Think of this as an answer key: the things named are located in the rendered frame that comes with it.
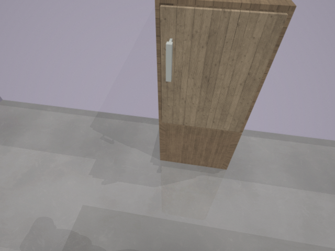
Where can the cupboard door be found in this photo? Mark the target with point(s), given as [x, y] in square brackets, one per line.
[219, 58]

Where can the handle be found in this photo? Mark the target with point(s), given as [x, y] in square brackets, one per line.
[169, 54]

